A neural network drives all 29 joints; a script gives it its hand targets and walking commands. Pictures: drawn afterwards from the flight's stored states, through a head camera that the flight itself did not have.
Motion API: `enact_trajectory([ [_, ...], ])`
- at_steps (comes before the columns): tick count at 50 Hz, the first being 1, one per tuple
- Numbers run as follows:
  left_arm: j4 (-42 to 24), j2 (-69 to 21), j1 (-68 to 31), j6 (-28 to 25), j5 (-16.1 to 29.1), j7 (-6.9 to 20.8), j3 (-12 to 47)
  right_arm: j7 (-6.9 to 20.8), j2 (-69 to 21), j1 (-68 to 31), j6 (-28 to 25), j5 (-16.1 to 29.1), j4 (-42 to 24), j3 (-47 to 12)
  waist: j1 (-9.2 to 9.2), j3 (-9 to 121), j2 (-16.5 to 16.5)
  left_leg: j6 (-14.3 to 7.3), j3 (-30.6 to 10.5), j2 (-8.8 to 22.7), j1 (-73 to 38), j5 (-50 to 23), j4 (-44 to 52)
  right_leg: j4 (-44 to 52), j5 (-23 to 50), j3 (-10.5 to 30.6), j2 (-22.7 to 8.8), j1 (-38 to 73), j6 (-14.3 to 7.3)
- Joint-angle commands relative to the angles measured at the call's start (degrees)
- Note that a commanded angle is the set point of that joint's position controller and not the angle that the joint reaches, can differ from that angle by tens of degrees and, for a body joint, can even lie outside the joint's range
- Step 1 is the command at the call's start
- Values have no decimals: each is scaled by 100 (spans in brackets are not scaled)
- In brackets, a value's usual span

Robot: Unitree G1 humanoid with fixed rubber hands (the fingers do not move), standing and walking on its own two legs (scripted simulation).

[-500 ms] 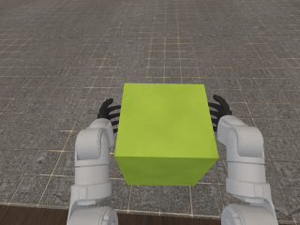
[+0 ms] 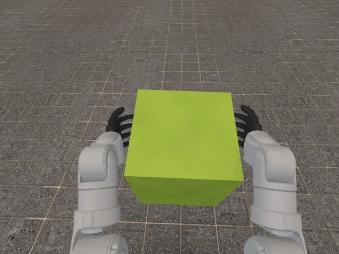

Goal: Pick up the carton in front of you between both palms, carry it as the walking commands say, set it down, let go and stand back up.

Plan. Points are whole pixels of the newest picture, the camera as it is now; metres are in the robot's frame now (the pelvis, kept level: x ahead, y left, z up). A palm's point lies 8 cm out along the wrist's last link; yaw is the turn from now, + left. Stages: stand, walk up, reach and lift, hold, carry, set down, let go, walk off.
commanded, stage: carry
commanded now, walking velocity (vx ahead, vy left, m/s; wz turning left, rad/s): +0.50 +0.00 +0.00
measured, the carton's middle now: (180, 153) +0.34 +0.02 +0.05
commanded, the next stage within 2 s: none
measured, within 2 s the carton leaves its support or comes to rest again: neither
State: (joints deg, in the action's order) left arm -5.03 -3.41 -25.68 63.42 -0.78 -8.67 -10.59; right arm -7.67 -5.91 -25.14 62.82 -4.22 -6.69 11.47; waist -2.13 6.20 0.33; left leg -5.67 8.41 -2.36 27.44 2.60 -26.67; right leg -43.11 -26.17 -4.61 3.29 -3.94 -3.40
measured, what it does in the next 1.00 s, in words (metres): walks ahead: right foot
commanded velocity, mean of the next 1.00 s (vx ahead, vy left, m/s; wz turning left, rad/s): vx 0.50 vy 0.00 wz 0.00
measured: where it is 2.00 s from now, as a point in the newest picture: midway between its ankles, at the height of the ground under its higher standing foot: (177, 138)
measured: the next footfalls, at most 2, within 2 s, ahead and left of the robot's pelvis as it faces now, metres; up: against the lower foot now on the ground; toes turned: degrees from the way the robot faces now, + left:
right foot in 0.50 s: +0.48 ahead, -0.09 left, +0.00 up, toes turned -6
left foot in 1.02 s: +0.81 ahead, +0.13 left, +0.00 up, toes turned +11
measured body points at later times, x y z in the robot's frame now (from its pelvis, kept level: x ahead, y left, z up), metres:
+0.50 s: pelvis +0.30 -0.01 +0.00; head +0.31 -0.01 +0.45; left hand +0.62 +0.16 +0.12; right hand +0.64 -0.15 +0.12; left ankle +0.11 +0.05 -0.72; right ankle +0.44 -0.09 -0.72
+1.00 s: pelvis +0.62 +0.02 +0.01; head +0.58 +0.01 +0.45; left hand +0.86 +0.18 +0.11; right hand +0.88 -0.13 +0.11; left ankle +0.76 +0.13 -0.71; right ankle +0.44 -0.09 -0.72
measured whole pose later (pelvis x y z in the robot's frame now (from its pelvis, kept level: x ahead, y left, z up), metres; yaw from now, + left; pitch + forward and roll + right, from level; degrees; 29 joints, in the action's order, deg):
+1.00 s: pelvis +0.62 +0.02 +0.01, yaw +2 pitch +3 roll +1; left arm -28.7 -7.3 -2.3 71.4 -3.9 -6.6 -3.2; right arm -6.6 -7.2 -3.1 71.0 -4.2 -28.5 3.5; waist -0.6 8.9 0.5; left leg -0.2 10.8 3.8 29.7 3.8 -29.1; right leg -15.1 -23.6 -7.3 -1.4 6.1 0.3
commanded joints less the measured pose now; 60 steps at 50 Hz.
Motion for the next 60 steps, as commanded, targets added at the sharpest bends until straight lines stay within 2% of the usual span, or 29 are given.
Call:
enact_trajectory([
  [1,-253,-4392,-3098,92,1474,560,3567,292,-3772,-2528,169,1260,154,-3236,716,2719,-1589,-1376,-3893,2560,-5039,-2445,-167,-3775,-747,362,231,-3365,437],
  [2,-289,-4495,-3196,89,1437,519,3488,331,-4034,-2548,160,1421,155,-3370,640,2527,-1167,-1363,-3988,2347,-4728,-787,240,-3984,-394,653,-60,-3926,233],
  [3,-340,-4666,-3361,67,1371,500,3405,405,-4386,-2912,117,1610,-4,-3543,571,2287,-698,-1113,-3594,2059,-4170,-89,471,-3708,7,680,-261,-3961,102],
  [4,-370,-4850,-3461,26,1295,498,3359,488,-4717,-3329,69,1817,-189,-3722,468,1962,-330,-924,-3227,1955,-3550,-106,633,-3356,280,659,-426,-3812,93],
  [7,-348,-5136,-3435,-129,1086,540,3377,673,-5240,-3974,-100,2225,-379,-4081,340,1818,-274,-674,-2521,1688,-2568,169,940,-2672,638,495,-625,-3274,196],
  [12,-400,-5023,-3184,-242,950,536,3570,724,-5085,-3561,-198,2187,-241,-4111,481,1703,-497,-566,-1868,1566,-3237,-1439,959,-1597,1294,200,-771,-4016,403],
  [18,-668,-4821,-3085,-93,1186,529,3817,658,-4598,-2915,-44,1908,-283,-3844,493,1295,-698,-255,-1124,1228,-3852,-2812,869,82,2144,-241,-554,-3932,340],
  [22,-836,-4831,-2825,139,1353,595,3913,655,-4452,-2422,171,1743,-393,-3752,444,1070,-938,-85,-629,1128,-3911,-4086,644,1540,2749,-704,-216,-2934,193],
  [24,-917,-4894,-2558,234,1418,650,3955,678,-4502,-2221,280,1714,-585,-3792,219,1460,-1082,189,-301,1146,-3661,-4732,-327,2052,2799,-965,17,-1449,135],
  [25,-970,-4964,-2424,265,1414,686,3967,702,-4539,-2155,330,1723,-692,-3871,109,1802,-805,346,-74,1025,-3115,-3890,-1224,2376,2963,-827,-142,-272,122],
  [26,-1002,-4979,-2166,301,1382,725,3917,733,-4569,-2223,380,1744,-832,-3979,38,2223,-207,454,-43,894,-2087,-1875,-2259,2082,3254,372,-1097,1004,24],
  [27,-1068,-4929,-2206,312,1292,739,3884,778,-4869,-2109,425,1790,-962,-4094,71,2696,1266,757,-347,213,53,1139,-3895,1940,3539,2953,-2748,2760,-1063],
  [28,-1022,-5148,-1783,346,1344,795,3949,823,-4856,-2000,446,1794,-1081,-4161,44,2528,1303,634,-736,3,828,2448,-4673,2479,3493,3426,-2713,2560,-1265],
  [30,-1506,-5568,-1710,320,1454,958,4220,918,-5342,-1809,381,1861,-1305,-4369,87,2100,403,452,-986,525,1055,1929,-4501,2617,3420,2332,-2382,1861,-882],
  [31,-1746,-5741,-1667,294,1503,1037,4359,963,-5494,-1624,332,1827,-1420,-4463,106,1821,205,467,-935,687,1006,1697,-4122,2754,3431,1931,-2282,1429,-684],
  [33,-1929,-6020,-1226,270,1605,1158,4476,990,-5642,-1161,285,1788,-1644,-4638,139,1751,361,557,-787,773,638,1372,-3493,3021,3029,1370,-2056,890,-458],
  [38,-2584,-5710,-216,367,1689,1325,4470,987,-5683,-68,327,1714,-2169,-4735,132,1343,772,773,-285,731,871,858,-2134,3219,3343,566,-1749,849,-459],
  [47,-2625,-4612,159,765,1438,1183,4216,960,-4634,-10,844,1853,-2406,-4639,102,169,880,597,213,606,647,-5,-433,3135,4125,41,-1656,807,-273],
  [49,-2586,-4541,115,826,1429,1143,4228,959,-4526,28,909,1850,-2300,-4530,138,243,891,469,395,493,-122,90,-200,2645,4806,-157,-1663,696,-148],
  [50,-2588,-4523,68,849,1445,1130,4257,961,-4509,106,922,1827,-2203,-4460,225,475,764,434,647,276,-960,152,70,1943,5084,-435,-1514,477,-22],
  [51,-2593,-4499,36,869,1453,1119,4292,967,-4466,234,926,1791,-2082,-4371,300,846,486,417,679,183,-2106,530,113,960,4787,-644,-1278,-44,113],
  [52,-2611,-4467,-56,889,1473,1118,4327,978,-4416,328,923,1734,-2031,-4301,386,1199,-324,215,-923,1226,-3041,1273,525,-451,3321,-710,-992,-989,322],
  [53,-2713,-4579,-184,904,1515,1129,4451,1006,-4461,249,882,1743,-1906,-4275,369,1604,-1773,-632,-3581,2633,-4202,1643,1189,-2083,1045,-498,-249,-2747,536],
  [54,-2685,-4740,-289,871,1579,1167,4535,1050,-4714,278,844,1816,-1917,-4335,347,1481,-1677,-705,-3798,2675,-3984,818,1420,-2886,-12,208,-337,-3170,407],
  [55,-2587,-5035,-301,805,1591,1216,4601,1099,-4945,150,782,1861,-1981,-4379,314,1451,-1348,-639,-3161,2478,-3654,308,1357,-3177,94,409,-623,-3253,278],
  [56,-2521,-5296,-307,719,1582,1255,4647,1151,-5204,53,713,1894,-2004,-4469,304,1412,-663,-477,-2606,2367,-3312,199,1298,-3024,397,476,-860,-3213,213],
  [57,-2436,-5497,-274,636,1562,1278,4662,1193,-5394,-57,638,1937,-2038,-4561,281,1289,-338,-290,-2143,2241,-2865,261,1400,-2636,705,498,-1040,-3078,202],
  [58,-2346,-5636,-191,561,1514,1283,4672,1225,-5485,-109,575,1970,-2040,-4632,254,1261,-388,-117,-1763,2087,-2558,567,1556,-2288,949,434,-1093,-2883,221],
  [60,-2220,-5723,79,435,1394,1264,4670,1278,-5502,15,475,2007,-2008,-4711,251,1207,-630,-57,-1338,1916,-2375,890,1790,-1784,1254,222,-1048,-2795,285],
])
